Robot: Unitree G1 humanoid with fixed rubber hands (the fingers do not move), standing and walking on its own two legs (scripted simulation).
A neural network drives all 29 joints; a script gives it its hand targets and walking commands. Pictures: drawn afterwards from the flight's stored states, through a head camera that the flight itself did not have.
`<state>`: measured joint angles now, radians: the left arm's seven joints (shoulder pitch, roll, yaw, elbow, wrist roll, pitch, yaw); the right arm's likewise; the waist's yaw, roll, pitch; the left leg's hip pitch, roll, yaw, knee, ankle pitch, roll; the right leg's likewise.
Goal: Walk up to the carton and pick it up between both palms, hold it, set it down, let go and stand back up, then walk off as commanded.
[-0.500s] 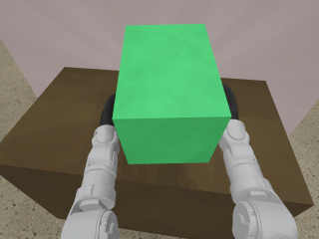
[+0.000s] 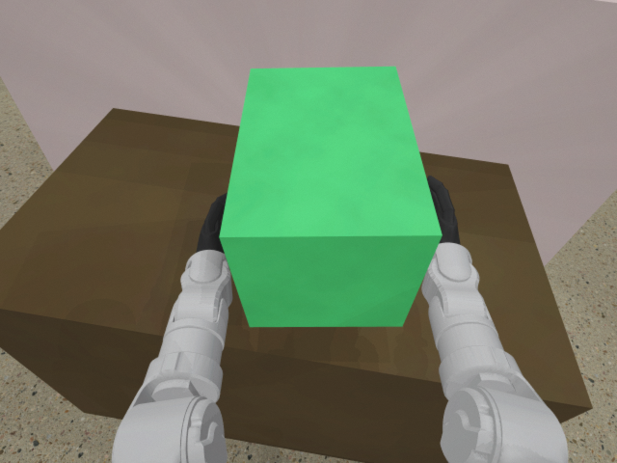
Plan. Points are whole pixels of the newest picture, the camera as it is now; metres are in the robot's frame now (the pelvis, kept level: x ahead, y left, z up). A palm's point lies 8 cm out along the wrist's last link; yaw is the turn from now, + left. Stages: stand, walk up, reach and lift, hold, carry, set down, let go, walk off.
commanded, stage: set down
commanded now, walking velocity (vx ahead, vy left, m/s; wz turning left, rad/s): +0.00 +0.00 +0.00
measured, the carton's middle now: (324, 193) +0.47 -0.01 +0.10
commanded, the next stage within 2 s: none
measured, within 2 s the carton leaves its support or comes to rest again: neither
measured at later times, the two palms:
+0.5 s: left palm (220, 246) +0.41 +0.14 +0.04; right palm (436, 243) +0.39 -0.17 +0.07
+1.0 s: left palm (229, 231) +0.45 +0.13 +0.03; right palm (426, 248) +0.42 -0.18 +0.02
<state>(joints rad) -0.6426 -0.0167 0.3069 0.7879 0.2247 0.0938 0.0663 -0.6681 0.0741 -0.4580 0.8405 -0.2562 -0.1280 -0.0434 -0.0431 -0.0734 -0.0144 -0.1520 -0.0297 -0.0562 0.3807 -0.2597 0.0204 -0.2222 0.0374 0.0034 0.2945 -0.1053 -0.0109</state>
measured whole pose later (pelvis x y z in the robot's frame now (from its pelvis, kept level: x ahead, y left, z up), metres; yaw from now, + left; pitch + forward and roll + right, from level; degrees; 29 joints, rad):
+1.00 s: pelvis +0.04 +0.00 +0.00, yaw +0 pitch +10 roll -1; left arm -0.72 0.00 0.36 1.01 0.22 -0.10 0.06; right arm -0.69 0.10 -0.69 0.99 -0.41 -0.34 -0.02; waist -0.04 0.05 -0.03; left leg -0.24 -0.03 -0.06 0.37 -0.23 0.00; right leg -0.26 0.04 0.00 0.19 -0.09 -0.01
